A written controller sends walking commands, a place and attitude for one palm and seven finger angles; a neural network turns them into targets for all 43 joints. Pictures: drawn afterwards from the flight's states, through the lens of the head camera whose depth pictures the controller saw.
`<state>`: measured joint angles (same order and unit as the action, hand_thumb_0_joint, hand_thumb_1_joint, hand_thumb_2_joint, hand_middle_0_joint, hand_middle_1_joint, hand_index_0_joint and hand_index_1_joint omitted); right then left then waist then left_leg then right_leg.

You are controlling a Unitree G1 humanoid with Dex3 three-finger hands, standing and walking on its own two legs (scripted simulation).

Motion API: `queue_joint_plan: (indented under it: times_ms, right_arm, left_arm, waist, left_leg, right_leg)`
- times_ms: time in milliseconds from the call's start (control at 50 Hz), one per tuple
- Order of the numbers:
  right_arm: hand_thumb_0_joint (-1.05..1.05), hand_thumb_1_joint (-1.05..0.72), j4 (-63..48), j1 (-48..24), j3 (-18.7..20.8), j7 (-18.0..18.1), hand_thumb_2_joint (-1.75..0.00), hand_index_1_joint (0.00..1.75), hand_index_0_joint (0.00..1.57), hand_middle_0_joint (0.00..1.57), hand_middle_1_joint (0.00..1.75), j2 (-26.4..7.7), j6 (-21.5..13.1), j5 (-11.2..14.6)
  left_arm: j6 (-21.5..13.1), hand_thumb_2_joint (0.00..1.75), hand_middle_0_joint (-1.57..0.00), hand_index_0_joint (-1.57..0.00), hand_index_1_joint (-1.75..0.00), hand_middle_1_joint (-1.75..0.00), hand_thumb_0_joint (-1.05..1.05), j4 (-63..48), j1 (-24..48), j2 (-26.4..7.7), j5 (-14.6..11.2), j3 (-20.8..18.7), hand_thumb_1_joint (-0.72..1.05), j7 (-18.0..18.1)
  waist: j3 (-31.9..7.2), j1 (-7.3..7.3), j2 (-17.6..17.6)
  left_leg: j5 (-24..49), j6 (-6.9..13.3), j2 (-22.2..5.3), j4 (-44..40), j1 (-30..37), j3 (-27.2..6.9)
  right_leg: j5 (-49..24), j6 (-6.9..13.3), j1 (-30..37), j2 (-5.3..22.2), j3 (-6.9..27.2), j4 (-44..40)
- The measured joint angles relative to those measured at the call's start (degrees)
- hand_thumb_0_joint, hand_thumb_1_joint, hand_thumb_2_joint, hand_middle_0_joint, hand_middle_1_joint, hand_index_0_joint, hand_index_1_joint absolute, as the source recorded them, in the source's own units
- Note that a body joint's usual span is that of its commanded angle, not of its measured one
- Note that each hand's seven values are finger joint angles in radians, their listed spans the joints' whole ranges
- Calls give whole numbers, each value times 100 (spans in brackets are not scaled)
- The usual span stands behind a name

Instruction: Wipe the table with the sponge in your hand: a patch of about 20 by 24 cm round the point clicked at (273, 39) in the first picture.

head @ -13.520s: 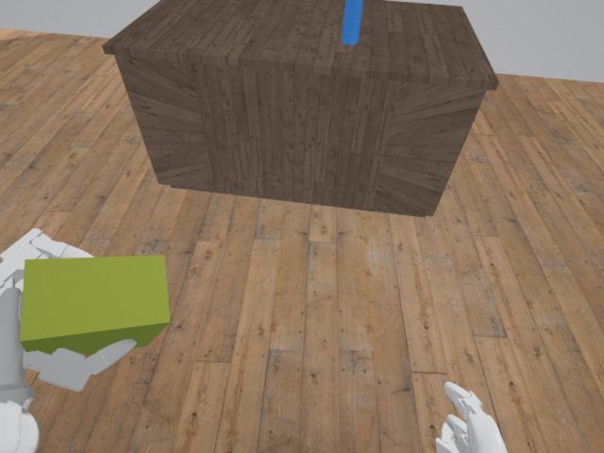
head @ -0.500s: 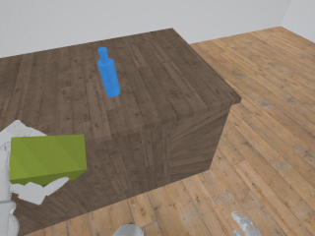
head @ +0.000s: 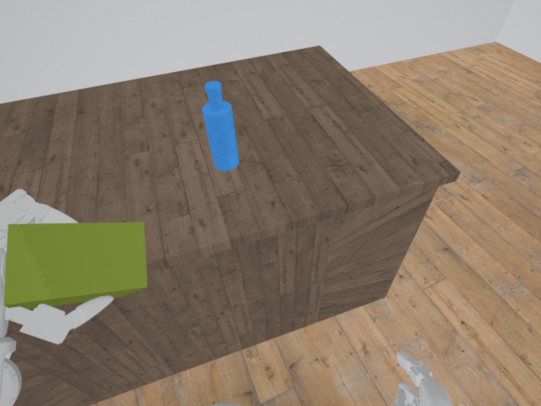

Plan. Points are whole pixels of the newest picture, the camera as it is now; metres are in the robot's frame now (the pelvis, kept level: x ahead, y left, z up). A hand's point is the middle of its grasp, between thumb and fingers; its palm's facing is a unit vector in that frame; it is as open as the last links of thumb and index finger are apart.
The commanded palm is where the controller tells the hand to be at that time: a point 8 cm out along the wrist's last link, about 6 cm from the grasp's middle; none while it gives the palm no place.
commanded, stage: shuffle to correct the standing spot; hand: left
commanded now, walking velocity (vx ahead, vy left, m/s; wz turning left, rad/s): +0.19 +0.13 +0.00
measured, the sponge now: (95, 266) +0.22 +0.20 +0.18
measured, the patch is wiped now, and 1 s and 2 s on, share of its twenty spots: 0.00 0.00 0.00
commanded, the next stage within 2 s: come to a stop and stand still in 1.00 s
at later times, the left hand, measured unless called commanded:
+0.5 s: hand (30, 219) +0.27 +0.29 +0.20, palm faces +0.38 -0.80 -0.47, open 10.3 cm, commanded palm +0.22 +0.33 +0.19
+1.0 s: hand (33, 186) +0.32 +0.32 +0.19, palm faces +0.36 -0.81 -0.46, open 10.3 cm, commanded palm +0.26 +0.37 +0.19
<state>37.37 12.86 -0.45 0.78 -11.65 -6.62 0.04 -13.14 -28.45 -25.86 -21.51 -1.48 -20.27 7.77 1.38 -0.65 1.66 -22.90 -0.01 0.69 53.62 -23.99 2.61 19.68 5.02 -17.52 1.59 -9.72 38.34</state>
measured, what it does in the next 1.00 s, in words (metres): steps to the left: left foot, then right foot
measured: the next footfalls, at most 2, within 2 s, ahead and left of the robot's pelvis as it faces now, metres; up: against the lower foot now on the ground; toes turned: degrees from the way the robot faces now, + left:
left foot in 0.26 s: +0.11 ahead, +0.20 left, +0.00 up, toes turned +3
right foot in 0.50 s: +0.14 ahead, +0.01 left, +0.00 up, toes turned -6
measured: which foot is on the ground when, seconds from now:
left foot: up 0.00-0.24, down 0.26-0.52, up 0.54-0.80, down 0.82-1.00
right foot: down 0.00-0.26, up 0.28-0.48, down 0.50-1.00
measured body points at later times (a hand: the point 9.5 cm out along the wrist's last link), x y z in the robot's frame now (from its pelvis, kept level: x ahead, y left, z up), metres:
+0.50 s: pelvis +0.04 +0.06 +0.00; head +0.06 +0.05 +0.45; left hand +0.24 +0.33 +0.22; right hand +0.20 -0.16 -0.08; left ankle +0.07 +0.20 -0.72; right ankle +0.05 +0.00 -0.72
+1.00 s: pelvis +0.09 +0.09 +0.00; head +0.12 +0.10 +0.45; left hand +0.30 +0.37 +0.22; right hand +0.27 -0.14 -0.07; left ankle +0.13 +0.22 -0.72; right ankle +0.09 +0.01 -0.71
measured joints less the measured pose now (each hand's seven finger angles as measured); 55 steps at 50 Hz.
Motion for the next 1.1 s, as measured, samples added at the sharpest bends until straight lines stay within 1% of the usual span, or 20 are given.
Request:
queue_joint_plan:
  times_ms: [40,80,160,260,320,380,420,480,520,560,640,680,720,820,840,900,940,1020,1060,1100]
  right_arm:
    - [1,-90,133,-18,-8,-30,-90,30,20,20,30,-32,90,-12]
    - [1,-90,149,-27,-23,-17,-90,30,20,20,30,-52,160,-28]
    - [1,-90,21,-22,11,57,-90,30,20,20,30,-84,128,-30]
    - [1,-90,-191,10,159,145,-90,30,20,20,30,-284,-65,-40]
    - [1,-90,-177,-181,219,187,-90,30,20,20,30,-73,-59,9]
    - [1,-91,-243,-231,119,170,-90,30,20,19,30,152,-88,7]
    - [1,-90,-286,-205,44,132,-90,30,20,20,30,236,-129,27]
    - [1,-90,-330,-110,-61,96,-90,30,20,20,30,258,-168,43]
    - [1,-90,-284,-79,-99,106,-90,30,20,20,30,179,-140,34]
    - [1,-90,-133,-58,-77,101,-90,30,20,20,30,97,-36,11]
    - [1,-90,105,-24,-62,57,-90,30,20,20,30,-20,110,9]
    - [1,-90,90,-36,-64,77,-90,30,20,20,30,-61,145,-16]
    - [1,-90,52,-72,-41,104,-90,30,20,20,30,-84,136,-29]
    - [1,-90,-147,-126,96,156,-90,30,20,20,30,-208,27,-44]
    - [1,-90,-198,-155,138,167,-90,30,20,20,30,-221,15,-32]
    - [1,-90,-255,-330,194,193,-90,30,20,20,30,-51,57,0]
    - [1,-91,-302,-393,138,201,-90,30,20,19,30,40,62,-8]
    - [1,-90,-409,-349,-12,139,-90,30,20,20,30,127,31,67]
    - [1,-90,-364,-294,-49,125,-90,30,20,20,30,76,49,78]
    - [1,-90,-255,-204,-53,97,-90,30,20,20,30,66,110,83]
  left_arm:
    - [-67,100,-69,-73,-134,-135,-1,127,3,90,-18,-13,-52,-25]
    - [-123,100,-69,-73,-134,-135,-1,301,-43,122,-12,-89,-52,-22]
    - [-60,100,-69,-73,-134,-135,-1,450,-13,119,8,-132,-52,6]
    - [61,101,-69,-73,-134,-135,-1,-46,38,198,20,105,-52,38]
    - [-3,101,-69,-73,-134,-135,-1,-134,295,-49,28,15,-52,42]
    - [27,101,-69,-73,-134,-135,-1,-60,353,-244,26,-166,-52,44]
    - [52,101,-69,-73,-134,-135,-1,-93,230,-276,0,-275,-52,64]
    - [68,101,-69,-73,-134,-135,-1,-195,-63,-260,-48,-332,-52,94]
    - [58,101,-69,-73,-134,-135,-1,-155,-158,-193,-26,-259,-52,100]
    - [84,101,-69,-73,-134,-135,-1,-39,-150,-89,-5,-118,-52,73]
    - [66,101,-69,-73,-134,-135,-1,227,-49,187,-20,10,-52,39]
    - [27,101,-69,-73,-134,-135,-1,328,-31,241,-1,2,-52,63]
    - [15,101,-69,-73,-134,-135,-1,343,8,224,9,-3,-52,75]
    - [42,101,-70,-73,-134,-135,-1,-68,7,167,-8,77,-52,84]
    - [29,101,-70,-74,-134,-135,-1,-186,-7,117,-14,57,-52,81]
    - [9,101,-70,-74,-134,-134,-1,-242,143,-127,-5,-77,-52,66]
    - [70,101,-70,-74,-134,-134,-1,-212,159,-249,-6,-180,-52,50]
    - [128,101,-70,-74,-134,-134,-1,-264,-28,-307,-57,-319,-52,47]
    - [104,101,-70,-74,-134,-134,-1,-229,-131,-170,-57,-238,-52,17]
    - [120,101,-70,-74,-133,-134,-1,-201,-231,-69,-86,-156,-52,-19]
  waist:
    - [7,-79,-50]
    - [22,-81,-103]
    - [188,-120,-282]
    - [252,-134,-205]
    - [330,-73,-478]
    - [244,97,-535]
    - [158,135,-489]
    - [40,111,-363]
    - [24,79,-141]
    - [-9,31,24]
    - [4,-110,-93]
    - [62,-94,-174]
    - [166,-75,-270]
    - [321,-53,-311]
    - [311,-39,-310]
    - [349,-2,-560]
    - [311,82,-540]
    - [184,104,-367]
    - [142,118,-63]
    - [14,45,20]
  left_leg:
    - [148,-71,3,828,-339,-62]
    - [425,-96,-128,1004,-559,-101]
    - [748,-22,-418,-510,-280,-16]
    - [1001,96,-420,-2355,726,117]
    - [867,-48,-262,-2055,695,223]
    - [890,-49,-218,-2128,702,186]
    - [905,-37,-219,-2203,712,200]
    - [799,-66,-218,-2113,668,249]
    - [598,-56,-290,-1811,575,198]
    - [120,-18,-252,-1026,317,45]
    - [67,-75,-91,513,-263,-23]
    - [271,-52,-171,298,-344,17]
    - [486,2,-250,-431,-212,86]
    - [1247,135,-263,-2276,611,239]
    - [1075,84,-247,-2394,716,198]
    - [877,34,-91,-2113,651,289]
    - [894,48,-87,-2089,629,236]
    - [778,3,-145,-1943,555,154]
    - [621,-7,-287,-1727,511,-10]
    - [266,31,-254,-1306,389,-79]
  right_leg:
    - [-80,-44,105,61,74,-224]
    - [-233,-115,196,112,123,-499]
    - [-388,-237,292,249,267,-759]
    - [-95,-477,220,251,378,-295]
    - [659,-476,-136,259,734,780]
    - [857,-454,-501,104,678,1609]
    - [654,-464,-538,47,542,1398]
    - [277,-478,-230,-39,359,311]
    - [-91,-238,-3,-154,262,-188]
    - [-44,-40,61,-196,195,-202]
    - [-113,-41,298,-74,283,-562]
    - [-205,-81,401,-20,312,-760]
    - [-228,-125,477,36,334,-839]
    - [44,-271,538,40,359,-518]
    - [188,-309,452,40,384,-276]
    - [737,-373,52,103,733,710]
    - [940,-393,-161,41,739,1047]
    - [199,-400,-27,-24,523,-5]
    - [-155,-249,165,-177,347,-278]
    - [-87,-176,242,-214,316,-382]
